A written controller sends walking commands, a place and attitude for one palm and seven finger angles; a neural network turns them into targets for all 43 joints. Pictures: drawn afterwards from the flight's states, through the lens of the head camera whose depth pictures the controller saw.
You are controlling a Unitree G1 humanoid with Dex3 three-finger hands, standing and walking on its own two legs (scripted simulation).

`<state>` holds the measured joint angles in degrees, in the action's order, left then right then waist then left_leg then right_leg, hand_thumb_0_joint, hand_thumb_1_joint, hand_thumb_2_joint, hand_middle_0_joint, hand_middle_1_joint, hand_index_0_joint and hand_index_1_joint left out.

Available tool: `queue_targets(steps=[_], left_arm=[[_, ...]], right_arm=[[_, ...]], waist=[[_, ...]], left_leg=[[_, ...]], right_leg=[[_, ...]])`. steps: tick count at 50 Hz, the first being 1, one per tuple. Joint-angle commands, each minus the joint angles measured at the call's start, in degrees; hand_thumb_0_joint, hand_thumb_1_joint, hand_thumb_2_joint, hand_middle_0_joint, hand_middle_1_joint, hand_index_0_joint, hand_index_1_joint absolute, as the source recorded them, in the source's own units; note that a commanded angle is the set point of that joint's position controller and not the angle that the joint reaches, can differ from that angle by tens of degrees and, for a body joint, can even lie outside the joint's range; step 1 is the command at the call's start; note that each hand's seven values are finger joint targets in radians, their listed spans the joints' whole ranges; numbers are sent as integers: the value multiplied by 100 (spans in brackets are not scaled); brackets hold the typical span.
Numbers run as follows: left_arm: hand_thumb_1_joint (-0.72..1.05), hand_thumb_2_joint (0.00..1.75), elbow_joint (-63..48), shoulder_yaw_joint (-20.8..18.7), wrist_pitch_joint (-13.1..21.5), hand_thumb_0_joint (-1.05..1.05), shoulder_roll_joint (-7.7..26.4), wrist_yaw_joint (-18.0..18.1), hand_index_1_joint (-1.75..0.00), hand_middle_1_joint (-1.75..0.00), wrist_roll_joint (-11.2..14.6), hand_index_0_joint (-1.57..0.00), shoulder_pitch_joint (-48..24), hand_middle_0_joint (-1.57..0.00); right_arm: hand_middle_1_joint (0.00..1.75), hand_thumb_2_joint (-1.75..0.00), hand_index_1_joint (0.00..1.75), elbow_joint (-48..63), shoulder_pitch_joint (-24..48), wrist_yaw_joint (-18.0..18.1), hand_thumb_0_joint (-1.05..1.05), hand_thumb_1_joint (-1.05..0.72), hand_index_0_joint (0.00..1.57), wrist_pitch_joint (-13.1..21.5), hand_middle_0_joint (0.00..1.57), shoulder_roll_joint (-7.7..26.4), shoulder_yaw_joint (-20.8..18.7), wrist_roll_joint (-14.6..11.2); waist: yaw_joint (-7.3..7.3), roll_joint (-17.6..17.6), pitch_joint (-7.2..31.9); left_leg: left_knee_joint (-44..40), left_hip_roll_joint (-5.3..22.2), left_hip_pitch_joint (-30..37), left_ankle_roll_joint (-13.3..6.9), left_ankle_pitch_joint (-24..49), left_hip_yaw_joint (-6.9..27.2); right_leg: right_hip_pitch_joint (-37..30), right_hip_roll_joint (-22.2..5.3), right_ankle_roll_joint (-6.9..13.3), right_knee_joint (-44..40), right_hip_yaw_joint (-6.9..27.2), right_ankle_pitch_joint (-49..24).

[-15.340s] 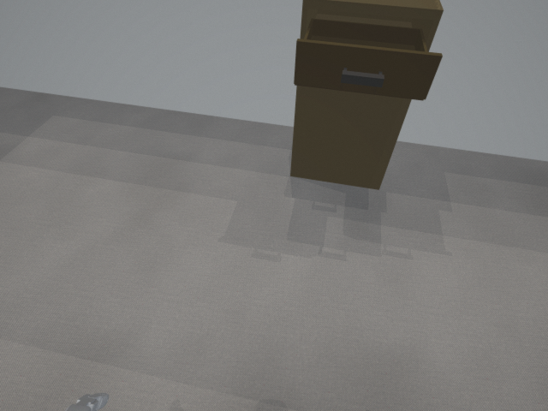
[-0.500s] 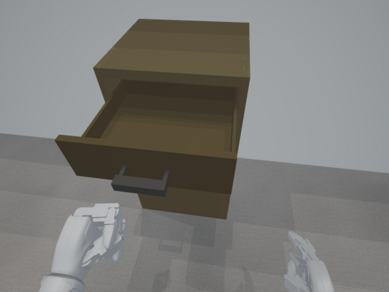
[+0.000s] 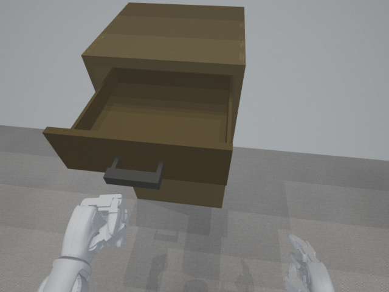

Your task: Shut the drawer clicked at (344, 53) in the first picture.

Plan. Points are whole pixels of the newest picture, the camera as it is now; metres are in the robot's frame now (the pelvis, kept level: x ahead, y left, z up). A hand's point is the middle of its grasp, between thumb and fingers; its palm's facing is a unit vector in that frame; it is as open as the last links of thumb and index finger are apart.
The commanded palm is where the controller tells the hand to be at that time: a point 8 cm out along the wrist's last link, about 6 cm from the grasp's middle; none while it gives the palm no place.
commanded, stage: bring the fist close to the handle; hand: left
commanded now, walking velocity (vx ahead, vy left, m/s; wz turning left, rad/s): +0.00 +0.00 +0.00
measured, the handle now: (136, 170) +0.37 +0.16 +0.03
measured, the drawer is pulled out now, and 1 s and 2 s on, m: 0.28 0.28 0.19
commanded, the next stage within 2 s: push the drawer shut in 1.00 s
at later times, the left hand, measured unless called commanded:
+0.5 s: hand (138, 215) +0.26 +0.13 +0.04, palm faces -0.08 -1.00 -0.05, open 3.3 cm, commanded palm +0.25 +0.19 +0.04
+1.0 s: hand (140, 211) +0.28 +0.13 +0.02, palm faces -0.09 -0.99 -0.04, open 3.3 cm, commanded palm +0.26 +0.19 +0.03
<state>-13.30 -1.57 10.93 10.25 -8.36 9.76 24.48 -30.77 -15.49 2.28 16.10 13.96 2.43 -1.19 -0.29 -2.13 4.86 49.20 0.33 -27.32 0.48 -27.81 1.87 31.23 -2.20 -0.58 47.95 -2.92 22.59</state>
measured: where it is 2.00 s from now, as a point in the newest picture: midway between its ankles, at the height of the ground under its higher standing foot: outside the picture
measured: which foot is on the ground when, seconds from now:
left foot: down 0.00-1.00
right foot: down 0.00-1.00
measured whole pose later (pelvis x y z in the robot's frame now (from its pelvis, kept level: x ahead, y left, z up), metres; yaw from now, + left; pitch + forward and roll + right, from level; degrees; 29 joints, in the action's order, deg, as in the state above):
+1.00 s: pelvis -0.01 +0.00 -0.03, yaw +0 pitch +14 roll -1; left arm 5.7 -2.1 18.4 9.9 -7.3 8.9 7.5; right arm -29.5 -14.2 0.9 7.9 14.0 1.2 -1.0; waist -1.9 -1.6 6.8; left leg 59.2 0.1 -42.1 0.3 -30.9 1.4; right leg 46.2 -2.5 -0.7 57.5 -2.1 25.1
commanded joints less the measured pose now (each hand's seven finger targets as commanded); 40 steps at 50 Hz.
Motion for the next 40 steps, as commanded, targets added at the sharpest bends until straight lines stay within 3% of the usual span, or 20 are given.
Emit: queue_targets(steps=[1, 3, 11, 15, 18, 21, 23, 25, 30, 34, 38, 40], left_arm=[[90, 90, -1077, -232, 568, 0, 358, -51, -160, -160, 114, -140, -540, -140], [90, 90, -896, -314, 618, 0, 449, -39, -160, -160, 106, -140, -611, -140], [90, 90, -506, -38, 847, 0, 258, 48, -160, -160, -14, -140, -1261, -140], [90, 90, -253, -129, 917, 0, 337, 148, -160, -160, -87, -140, -1557, -140], [90, 90, -2, -410, 958, 0, 518, 187, -160, -160, -84, -140, -1463, -140], [90, 90, 202, -179, 1000, 0, 296, 133, -160, -160, -54, -140, -1804, -140], [90, 90, 370, -248, 1056, 0, 381, 122, -160, -160, -60, -140, -2155, -140], [90, 90, 510, -288, 1116, 0, 381, 83, -160, -160, -59, -140, -2152, -140], [90, 90, 734, -297, 1224, 0, 398, 36, -160, -160, -51, -140, -2553, -140], [90, 90, 461, -382, 1236, 0, 484, 48, -160, -160, -4, -140, -2304, -140], [90, 90, 699, -400, 1162, 0, 513, 100, -160, -160, 0, -140, -2410, -140], [90, 90, 724, -296, 1154, 0, 386, 88, -160, -160, 10, -140, -2459, -140]], right_arm=[[30, -90, 30, 940, 407, 6, 0, -90, 20, 362, 20, 585, -294, -31], [30, -90, 30, 906, 395, -1, 0, -90, 20, 343, 20, 616, -315, -29], [30, -90, 30, 914, 307, -50, 0, -90, 20, 226, 20, 646, -342, -5], [30, -90, 30, 914, 284, -67, 0, -90, 20, 111, 20, 667, -373, 21], [30, -90, 30, 909, 283, -75, 0, -90, 20, -1, 20, 667, -387, 33], [30, -90, 30, 921, 296, -99, 0, -90, 20, -88, 20, 648, -379, 16], [30, -90, 30, 868, 323, -87, 0, -90, 20, -130, 20, 670, -394, 29], [30, -90, 30, 868, 321, -92, 0, -90, 20, -167, 20, 666, -409, 24], [30, -90, 30, 808, 284, -108, 0, -90, 20, -251, 20, 673, -438, 43], [30, -90, 30, 928, 275, -131, 0, -90, 20, -330, 20, 658, -461, 19], [30, -90, 30, 908, 276, -110, 0, -90, 20, -430, 20, 689, -440, 2], [30, -90, 30, 936, 307, -106, 0, -90, 20, -456, 20, 670, -438, -7]], waist=[[-6, 92, 749], [-24, 252, 776], [-148, 173, 862], [-134, 245, 1125], [-36, 243, 1282], [-144, 210, 1217], [-183, 412, 1234], [-150, 228, 1331], [-165, 185, 1693], [-68, 71, 1986], [-186, 435, 1573], [-188, 329, 1530]], left_leg=[[-712, -120, -203, -101, 1652, -142], [-673, -105, -281, -99, 1639, -115], [-465, -92, -500, -66, 1542, -67], [-331, -111, -643, -75, 1522, -94], [-268, -118, -769, -72, 1652, -129], [-171, -114, -884, -58, 1573, -136], [-90, -116, -1036, -79, 1419, -127], [-31, -119, -1052, -71, 1438, -140], [170, -119, -1149, -68, 1639, -126], [129, -116, -1019, -76, 1886, -163], [115, -96, -1264, -98, 1524, -140], [97, -112, -1277, -95, 1343, -165]], right_leg=[[-770, 111, 111, -602, -73, -1273], [-714, 132, 115, -552, -80, -1236], [-250, 142, 129, -249, -118, -1069], [-224, 130, 131, -129, -72, -1095], [-352, 134, 159, -49, -41, -1265], [-145, 125, 146, 13, -37, -1235], [-106, 125, 142, 29, 9, -1092], [-26, 119, 159, 107, 10, -1103], [47, 101, 172, 338, 26, -1333], [-199, 98, 180, 346, 39, -1575], [-40, 119, 153, 242, 36, -1247], [18, 112, 141, 206, 53, -1071]])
